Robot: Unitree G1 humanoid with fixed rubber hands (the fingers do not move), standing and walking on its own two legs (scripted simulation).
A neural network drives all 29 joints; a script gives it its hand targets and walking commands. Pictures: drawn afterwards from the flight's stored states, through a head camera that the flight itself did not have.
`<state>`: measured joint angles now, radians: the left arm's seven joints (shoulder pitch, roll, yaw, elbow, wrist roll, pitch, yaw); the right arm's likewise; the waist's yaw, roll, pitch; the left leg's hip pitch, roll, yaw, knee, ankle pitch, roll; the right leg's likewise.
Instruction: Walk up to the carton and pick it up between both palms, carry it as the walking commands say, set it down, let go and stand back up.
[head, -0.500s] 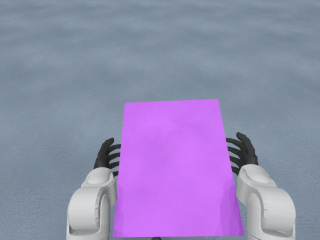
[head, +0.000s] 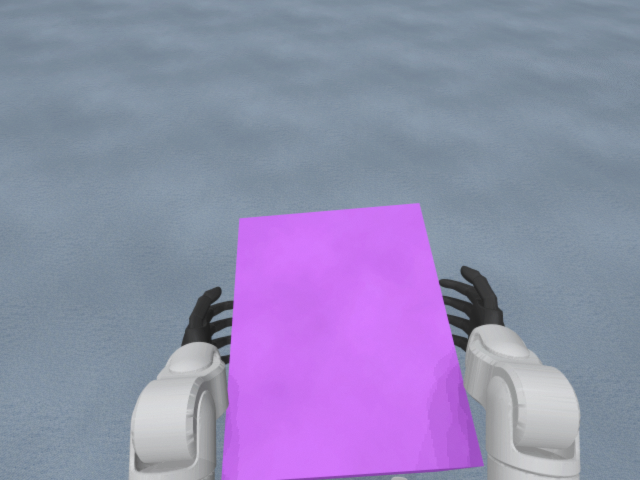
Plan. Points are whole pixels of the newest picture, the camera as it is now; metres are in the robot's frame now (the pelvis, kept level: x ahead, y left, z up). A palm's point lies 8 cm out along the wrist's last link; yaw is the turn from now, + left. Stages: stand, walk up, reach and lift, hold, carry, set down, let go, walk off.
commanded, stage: carry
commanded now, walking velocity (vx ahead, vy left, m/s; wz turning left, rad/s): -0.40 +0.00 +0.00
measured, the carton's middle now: (340, 347) +0.30 -0.01 +0.01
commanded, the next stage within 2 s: none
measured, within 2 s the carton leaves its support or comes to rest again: neither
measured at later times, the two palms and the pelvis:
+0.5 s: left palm out of the picture -0.04 +0.10 +0.11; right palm out of the picture -0.05 -0.20 +0.12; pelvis -0.30 -0.02 +0.01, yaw -1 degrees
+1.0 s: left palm out of the picture -0.34 +0.15 +0.10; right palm out of the picture -0.31 -0.15 +0.13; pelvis -0.59 -0.01 +0.01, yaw +0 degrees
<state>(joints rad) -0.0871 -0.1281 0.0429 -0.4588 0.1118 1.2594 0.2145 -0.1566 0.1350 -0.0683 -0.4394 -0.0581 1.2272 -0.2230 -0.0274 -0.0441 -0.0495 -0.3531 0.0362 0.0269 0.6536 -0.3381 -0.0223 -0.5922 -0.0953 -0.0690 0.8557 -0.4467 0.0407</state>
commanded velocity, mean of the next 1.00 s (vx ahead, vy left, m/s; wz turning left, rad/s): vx -0.35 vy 0.00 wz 0.00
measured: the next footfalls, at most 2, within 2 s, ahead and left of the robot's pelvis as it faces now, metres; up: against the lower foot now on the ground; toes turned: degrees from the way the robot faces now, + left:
right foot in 0.28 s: -0.17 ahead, -0.12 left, +0.00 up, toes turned -4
left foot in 0.68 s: -0.44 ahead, +0.13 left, +0.00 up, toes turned +3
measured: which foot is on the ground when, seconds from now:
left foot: down 0.00-0.30, up 0.32-0.66, down 0.68-1.00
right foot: up 0.00-0.26, down 0.28-0.70, up 0.72-1.00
